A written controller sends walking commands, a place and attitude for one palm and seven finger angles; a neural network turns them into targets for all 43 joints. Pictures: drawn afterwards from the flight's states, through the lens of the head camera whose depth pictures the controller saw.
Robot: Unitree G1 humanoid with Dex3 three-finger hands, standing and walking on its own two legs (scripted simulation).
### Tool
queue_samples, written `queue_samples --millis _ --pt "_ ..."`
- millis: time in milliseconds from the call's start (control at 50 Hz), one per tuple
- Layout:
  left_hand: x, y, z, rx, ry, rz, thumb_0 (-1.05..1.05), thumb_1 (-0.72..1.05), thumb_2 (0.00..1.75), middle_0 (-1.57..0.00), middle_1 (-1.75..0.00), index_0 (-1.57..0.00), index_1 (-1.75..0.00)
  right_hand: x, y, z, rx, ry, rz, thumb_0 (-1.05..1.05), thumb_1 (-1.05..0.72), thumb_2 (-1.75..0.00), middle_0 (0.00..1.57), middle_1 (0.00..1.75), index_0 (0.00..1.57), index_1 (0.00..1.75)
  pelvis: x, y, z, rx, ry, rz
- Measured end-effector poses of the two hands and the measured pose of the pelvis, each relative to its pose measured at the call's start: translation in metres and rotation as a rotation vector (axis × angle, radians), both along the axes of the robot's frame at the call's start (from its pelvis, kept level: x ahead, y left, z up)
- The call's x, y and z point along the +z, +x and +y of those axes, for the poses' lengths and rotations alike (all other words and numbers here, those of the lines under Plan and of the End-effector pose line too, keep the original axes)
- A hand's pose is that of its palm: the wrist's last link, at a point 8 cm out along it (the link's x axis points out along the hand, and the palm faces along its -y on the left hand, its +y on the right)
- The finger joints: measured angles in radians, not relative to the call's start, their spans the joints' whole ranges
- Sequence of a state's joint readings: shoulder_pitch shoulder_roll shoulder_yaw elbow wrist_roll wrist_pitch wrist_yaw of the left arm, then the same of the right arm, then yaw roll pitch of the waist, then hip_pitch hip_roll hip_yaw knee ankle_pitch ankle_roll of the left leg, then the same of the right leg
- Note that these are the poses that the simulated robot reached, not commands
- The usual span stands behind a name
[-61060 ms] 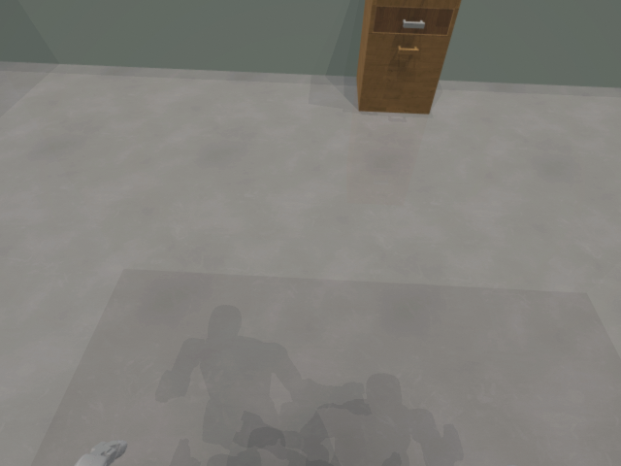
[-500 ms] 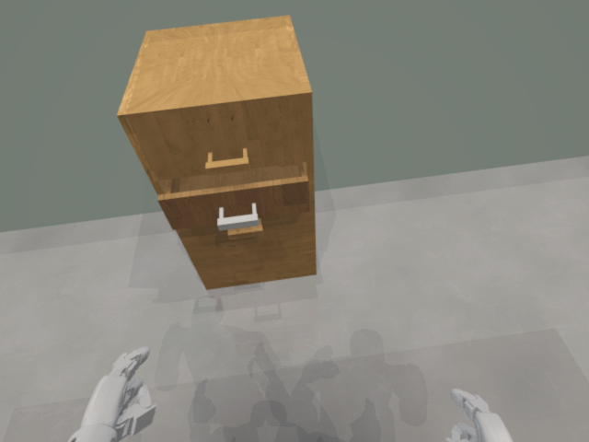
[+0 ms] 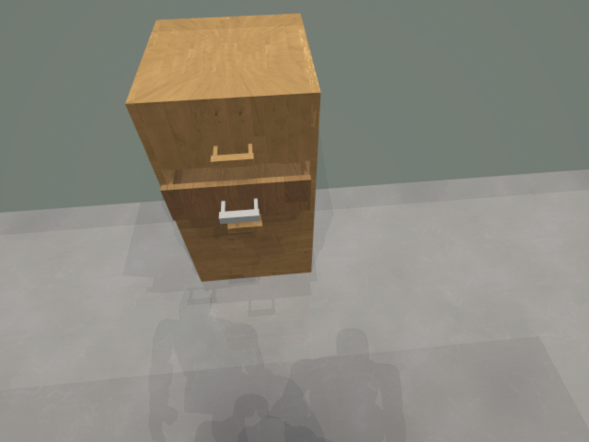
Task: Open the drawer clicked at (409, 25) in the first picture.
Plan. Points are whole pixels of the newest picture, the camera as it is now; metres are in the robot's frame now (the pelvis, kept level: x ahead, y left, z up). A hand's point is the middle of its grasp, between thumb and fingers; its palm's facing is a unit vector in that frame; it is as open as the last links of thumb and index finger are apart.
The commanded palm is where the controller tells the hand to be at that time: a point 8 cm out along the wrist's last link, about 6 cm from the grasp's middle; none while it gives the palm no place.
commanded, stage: let the arm hang, fingers relaxed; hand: left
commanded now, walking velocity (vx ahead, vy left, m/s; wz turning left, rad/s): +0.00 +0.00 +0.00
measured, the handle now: (239, 210) +0.68 +0.20 -0.24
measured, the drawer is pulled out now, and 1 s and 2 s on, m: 0.07 0.07 0.07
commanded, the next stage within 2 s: look to check the result in 0.42 s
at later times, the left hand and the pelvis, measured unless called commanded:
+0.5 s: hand out of the picture +0.00 +0.15 -0.18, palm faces +0.06 -0.98 -0.18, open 7.4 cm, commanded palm none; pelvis +0.01 -0.01 +0.00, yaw -1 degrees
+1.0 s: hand out of the picture +0.01 +0.14 -0.17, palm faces +0.07 -0.98 -0.18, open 7.4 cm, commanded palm none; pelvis +0.02 -0.02 +0.00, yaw -1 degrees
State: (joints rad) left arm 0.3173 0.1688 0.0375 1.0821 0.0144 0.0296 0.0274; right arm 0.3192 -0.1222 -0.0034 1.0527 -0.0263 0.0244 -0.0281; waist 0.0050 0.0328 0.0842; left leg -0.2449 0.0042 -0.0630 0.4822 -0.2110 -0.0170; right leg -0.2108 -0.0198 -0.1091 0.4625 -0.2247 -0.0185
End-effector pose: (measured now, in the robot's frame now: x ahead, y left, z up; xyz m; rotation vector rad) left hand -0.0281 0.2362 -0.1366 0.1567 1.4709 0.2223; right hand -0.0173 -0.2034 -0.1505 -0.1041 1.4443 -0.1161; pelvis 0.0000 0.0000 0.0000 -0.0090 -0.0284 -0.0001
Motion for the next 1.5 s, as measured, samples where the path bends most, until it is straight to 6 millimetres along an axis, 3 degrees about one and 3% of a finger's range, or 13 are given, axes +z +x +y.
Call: queue_samples --millis 240,460,740,1500 --pt "-0.009 0.028 -0.029 -0.017 -0.062 -0.066 0.01 0.92 0.90 -0.20 -0.30 -0.19 -0.30 0.000 -0.005 0.006 -0.037 0.008 0.004 0.00 -0.91 -0.90 0.20 0.30 0.20 0.30 0.000 0.003 -0.003 -0.011 0.005 -0.007" --pt "-0.010 0.028 -0.032 -0.001 -0.064 -0.045 0.01 0.92 0.90 -0.20 -0.30 -0.20 -0.30 0.002 -0.008 0.001 -0.046 -0.006 0.030 0.00 -0.91 -0.90 0.20 0.30 0.20 0.30 0.001 0.010 -0.006 -0.011 0.004 -0.005" --pt "-0.007 0.025 -0.038 0.010 -0.056 -0.023 0.00 0.91 0.90 -0.20 -0.30 -0.19 -0.30 0.000 0.006 -0.001 -0.039 0.007 0.018 0.00 -0.91 -0.90 0.20 0.30 0.20 0.30 0.001 0.017 -0.011 -0.010 0.007 -0.006" --pt "-0.007 0.044 -0.051 0.014 -0.060 -0.028 0.00 0.91 0.90 -0.20 -0.30 -0.19 -0.30 0.000 0.022 -0.014 -0.037 -0.002 0.031 0.00 -0.91 -0.90 0.20 0.30 0.20 0.30 0.002 0.035 -0.022 -0.008 0.008 -0.002"
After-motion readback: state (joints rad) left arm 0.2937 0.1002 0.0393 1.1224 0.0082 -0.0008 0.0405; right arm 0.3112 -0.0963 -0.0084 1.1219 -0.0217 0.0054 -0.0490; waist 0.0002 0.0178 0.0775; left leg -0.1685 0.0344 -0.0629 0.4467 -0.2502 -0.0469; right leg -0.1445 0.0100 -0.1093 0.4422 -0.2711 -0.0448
